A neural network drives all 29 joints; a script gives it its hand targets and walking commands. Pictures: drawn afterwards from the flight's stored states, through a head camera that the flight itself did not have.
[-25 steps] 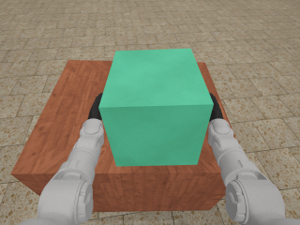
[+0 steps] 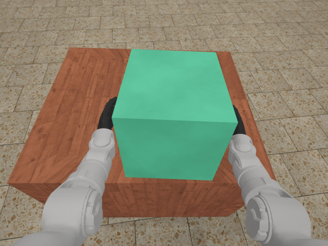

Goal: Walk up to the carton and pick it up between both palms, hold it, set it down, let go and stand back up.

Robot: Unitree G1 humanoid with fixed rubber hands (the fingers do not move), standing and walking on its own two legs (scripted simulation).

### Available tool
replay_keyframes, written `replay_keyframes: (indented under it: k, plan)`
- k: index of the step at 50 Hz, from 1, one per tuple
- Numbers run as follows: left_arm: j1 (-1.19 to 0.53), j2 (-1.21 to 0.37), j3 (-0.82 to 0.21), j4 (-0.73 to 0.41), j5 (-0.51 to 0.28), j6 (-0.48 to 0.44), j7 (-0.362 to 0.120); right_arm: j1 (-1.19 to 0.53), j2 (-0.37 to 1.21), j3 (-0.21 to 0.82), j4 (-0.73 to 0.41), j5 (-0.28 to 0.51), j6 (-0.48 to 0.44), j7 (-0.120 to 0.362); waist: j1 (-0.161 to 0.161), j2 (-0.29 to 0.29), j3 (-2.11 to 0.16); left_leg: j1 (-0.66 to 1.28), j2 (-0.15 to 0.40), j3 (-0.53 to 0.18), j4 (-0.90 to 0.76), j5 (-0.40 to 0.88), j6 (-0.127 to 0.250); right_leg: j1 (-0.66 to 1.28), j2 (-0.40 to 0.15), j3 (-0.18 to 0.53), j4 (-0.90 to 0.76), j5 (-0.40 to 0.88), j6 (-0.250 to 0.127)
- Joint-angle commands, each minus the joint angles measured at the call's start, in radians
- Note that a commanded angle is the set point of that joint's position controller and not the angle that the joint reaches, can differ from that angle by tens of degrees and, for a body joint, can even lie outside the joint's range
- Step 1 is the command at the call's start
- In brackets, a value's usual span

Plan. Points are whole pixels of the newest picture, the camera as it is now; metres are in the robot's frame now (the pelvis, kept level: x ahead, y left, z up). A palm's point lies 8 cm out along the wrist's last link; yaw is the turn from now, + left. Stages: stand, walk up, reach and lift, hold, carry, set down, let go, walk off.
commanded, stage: set down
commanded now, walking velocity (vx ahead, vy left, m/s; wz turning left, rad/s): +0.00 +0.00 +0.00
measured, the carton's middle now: (171, 113) +0.47 -0.01 +0.01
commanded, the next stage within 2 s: none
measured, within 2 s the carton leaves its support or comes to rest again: rests again in 1.44 s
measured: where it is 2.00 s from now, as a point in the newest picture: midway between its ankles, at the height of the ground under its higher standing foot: outside the picture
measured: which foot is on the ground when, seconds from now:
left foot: down 0.00-1.00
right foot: down 0.00-1.00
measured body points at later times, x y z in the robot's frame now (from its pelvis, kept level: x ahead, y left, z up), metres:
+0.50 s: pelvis +0.01 +0.01 -0.01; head +0.14 +0.02 +0.42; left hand +0.43 +0.18 -0.04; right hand +0.41 -0.17 -0.04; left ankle -0.02 +0.12 -0.74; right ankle -0.03 -0.11 -0.74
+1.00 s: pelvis +0.00 +0.01 -0.01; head +0.15 +0.02 +0.41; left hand +0.43 +0.18 -0.04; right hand +0.41 -0.17 -0.05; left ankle -0.02 +0.12 -0.74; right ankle -0.03 -0.11 -0.74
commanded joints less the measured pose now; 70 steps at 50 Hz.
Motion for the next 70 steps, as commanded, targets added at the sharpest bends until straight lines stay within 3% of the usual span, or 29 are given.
replay_keyframes:
  k: [1,3,6,7,9,10,13,14,17,18,22,26,32,34,35,40,45,46,47,48,50,51,52,56,57,61,68,69,70]
  plan:
    - [-0.79,-0.634,-0.097,-0.181,0.029,-0.167,-0.198,-0.718,0.775,0.123,-0.211,-0.144,-0.166,0.197,0.043,0.053,-0.757,0.024,0.006,0.118,0.035,0.49,-0.077,0.378,-0.033,0.033,0.087,0.694,0.057]
    - [-0.773,-0.632,-0.096,-0.155,0.02,-0.19,-0.196,-0.713,0.79,0.161,-0.227,-0.14,-0.188,0.191,0.048,0.02,-0.8,0.001,0.003,0.12,0.048,0.512,-0.072,0.391,-0.039,0.045,0.095,0.815,0.065]
    - [-0.786,-0.646,-0.122,-0.154,0.018,-0.231,-0.186,-0.694,0.8,0.17,-0.181,-0.154,-0.226,0.187,0.04,0.038,-0.852,-0.021,0.004,0.112,0.081,0.576,-0.083,0.376,-0.041,0.041,0.122,0.893,0.071]
    - [-0.818,-0.652,-0.139,-0.149,0.02,-0.243,-0.183,-0.711,0.794,0.151,-0.181,-0.158,-0.239,0.187,0.022,0.064,-0.868,0.0,0.006,0.111,0.079,0.599,-0.087,0.357,-0.031,0.035,0.122,0.862,0.062]
    - [-0.776,-0.636,-0.12,-0.098,0.025,-0.255,-0.185,-0.699,0.785,0.153,-0.167,-0.179,-0.258,0.188,0.045,0.047,-0.85,-0.008,0.009,0.116,0.096,0.599,-0.086,0.338,-0.036,0.034,0.115,0.866,0.059]
    - [-0.793,-0.65,-0.129,-0.112,0.009,-0.271,-0.187,-0.699,0.789,0.145,-0.156,-0.174,-0.271,0.184,0.021,0.059,-0.884,0.008,0.009,0.119,0.102,0.635,-0.096,0.331,-0.03,0.026,0.117,0.892,0.058]
    - [-0.758,-0.642,-0.148,-0.064,0.013,-0.303,-0.178,-0.694,0.784,0.16,-0.13,-0.193,-0.312,0.181,0.029,0.07,-0.934,-0.011,0.015,0.115,0.126,0.691,-0.105,0.309,-0.027,0.03,0.133,0.931,0.049]
    - [-0.73,-0.651,-0.138,-0.033,0.004,-0.31,-0.177,-0.696,0.795,0.181,-0.133,-0.183,-0.325,0.181,0.037,0.025,-0.912,-0.075,0.01,0.111,0.121,0.67,-0.093,0.338,-0.034,0.033,0.151,1.007,0.059]
    - [-0.744,-0.639,-0.124,-0.017,0.021,-0.342,-0.167,-0.676,0.768,0.16,-0.091,-0.212,-0.356,0.187,0.043,0.038,-0.912,-0.204,0.004,0.116,0.091,0.63,-0.075,0.389,-0.045,0.043,0.176,1.03,0.048]
    - [-0.731,-0.632,-0.136,-0.019,0.012,-0.354,-0.167,-0.661,0.757,0.152,-0.073,-0.225,-0.366,0.19,0.02,0.037,-0.936,-0.183,0.012,0.108,0.095,0.637,-0.076,0.355,-0.042,0.037,0.179,1.036,0.06]
    - [-0.713,-0.581,-0.109,0.069,0.022,-0.384,-0.167,-0.603,0.68,0.106,0.073,-0.249,-0.388,0.203,0.035,0.037,-0.881,-0.104,0.024,0.118,0.134,0.617,-0.089,0.232,-0.024,0.01,0.159,0.834,0.042]
    - [-0.678,-0.593,-0.144,0.095,0.025,-0.392,-0.166,-0.621,0.626,0.068,0.101,-0.257,-0.428,0.209,0.028,0.102,-0.864,0.037,0.042,0.1,0.17,0.704,-0.124,0.038,0.0,-0.026,0.112,0.64,0.02]
    - [-0.635,-0.519,-0.102,0.159,0.045,-0.405,-0.169,-0.622,0.549,0.029,0.163,-0.279,-0.442,0.215,0.046,0.104,-0.802,0.062,0.044,0.111,0.175,0.663,-0.12,-0.044,0.006,-0.031,0.088,0.513,-0.001]
    - [-0.636,-0.504,-0.105,0.141,0.05,-0.409,-0.166,-0.617,0.537,0.018,0.174,-0.291,-0.446,0.213,0.038,0.103,-0.82,0.065,0.041,0.117,0.173,0.642,-0.119,-0.057,0.003,-0.032,0.088,0.503,0.003]
    - [-0.619,-0.481,-0.095,0.16,0.043,-0.413,-0.172,-0.602,0.543,0.044,0.165,-0.286,-0.443,0.214,0.059,0.084,-0.801,0.025,0.04,0.116,0.174,0.623,-0.114,-0.025,-0.006,-0.023,0.093,0.545,0.007]
    - [-0.669,-0.451,-0.094,0.171,0.022,-0.431,-0.176,-0.654,0.517,0.007,0.194,-0.304,-0.442,0.217,0.028,0.06,-0.81,-0.031,0.043,0.107,0.167,0.571,-0.105,-0.008,-0.006,-0.029,0.118,0.527,0.01]
    - [-0.701,-0.425,-0.063,0.186,0.039,-0.423,-0.177,-0.68,0.506,-0.009,0.178,-0.308,-0.428,0.219,0.03,0.056,-0.772,-0.079,0.03,0.118,0.149,0.457,-0.088,0.001,-0.011,-0.03,0.133,0.481,0.013]
    - [-0.707,-0.414,-0.052,0.183,0.036,-0.429,-0.181,-0.693,0.51,-0.007,0.166,-0.31,-0.426,0.218,0.055,0.04,-0.773,-0.096,0.03,0.123,0.15,0.439,-0.08,0.017,-0.018,-0.021,0.136,0.467,0.017]
    - [-0.696,-0.412,-0.057,0.198,0.029,-0.431,-0.18,-0.677,0.512,-0.012,0.162,-0.316,-0.424,0.215,0.028,0.029,-0.804,-0.1,0.03,0.125,0.149,0.424,-0.074,0.024,-0.014,-0.023,0.136,0.479,0.02]
    - [-0.736,-0.374,-0.025,0.222,0.039,-0.423,-0.177,-0.697,0.481,-0.028,0.148,-0.31,-0.414,0.221,0.046,0.03,-0.767,-0.136,0.024,0.128,0.136,0.376,-0.068,0.04,-0.02,-0.023,0.141,0.443,0.013]
    - [-0.721,-0.389,-0.016,0.221,0.046,-0.417,-0.178,-0.7,0.494,-0.032,0.176,-0.312,-0.403,0.22,0.045,0.025,-0.723,-0.125,0.029,0.123,0.142,0.416,-0.066,0.028,-0.019,-0.022,0.145,0.466,0.017]
    - [-0.759,-0.402,-0.049,0.215,0.035,-0.414,-0.173,-0.712,0.464,-0.082,0.201,-0.321,-0.404,0.22,0.004,0.055,-0.752,-0.123,0.028,0.118,0.144,0.404,-0.076,0.013,-0.015,-0.038,0.14,0.431,0.015]
    - [-0.757,-0.416,-0.034,0.199,0.054,-0.415,-0.175,-0.729,0.498,-0.067,0.163,-0.338,-0.405,0.227,0.032,0.059,-0.751,-0.094,0.031,0.119,0.144,0.407,-0.075,-0.02,-0.014,-0.037,0.133,0.389,0.009]
    - [-0.771,-0.43,-0.025,0.212,0.061,-0.406,-0.177,-0.727,0.52,-0.074,0.176,-0.345,-0.389,0.238,0.038,0.059,-0.737,-0.111,0.031,0.123,0.144,0.402,-0.07,-0.013,-0.016,-0.044,0.138,0.395,0.012]
    - [-0.734,-0.437,-0.03,0.213,0.062,-0.406,-0.175,-0.703,0.501,-0.089,0.178,-0.356,-0.39,0.236,0.017,0.065,-0.76,-0.096,0.028,0.119,0.131,0.384,-0.068,-0.028,-0.017,-0.045,0.13,0.397,0.009]
    - [-0.761,-0.447,-0.029,0.207,0.078,-0.396,-0.172,-0.729,0.521,-0.1,0.183,-0.354,-0.393,0.24,0.039,0.098,-0.752,-0.095,0.031,0.111,0.156,0.442,-0.078,-0.066,-0.015,-0.045,0.135,0.38,0.012]
    - [-0.732,-0.423,0.004,0.235,0.077,-0.397,-0.174,-0.713,0.479,-0.137,0.196,-0.375,-0.389,0.244,0.018,0.055,-0.733,-0.134,0.031,0.116,0.169,0.388,-0.067,-0.074,-0.014,-0.056,0.142,0.362,0.015]
    - [-0.744,-0.463,-0.014,0.22,0.081,-0.396,-0.171,-0.725,0.499,-0.158,0.179,-0.391,-0.39,0.245,-0.001,0.058,-0.746,-0.102,0.035,0.105,0.168,0.386,-0.069,-0.109,-0.011,-0.063,0.139,0.329,0.013]
    - [-0.747,-0.454,-0.014,0.234,0.075,-0.391,-0.174,-0.731,0.491,-0.161,0.195,-0.389,-0.389,0.244,0.013,0.09,-0.743,-0.107,0.032,0.109,0.166,0.401,-0.076,-0.111,-0.011,-0.066,0.136,0.324,0.008]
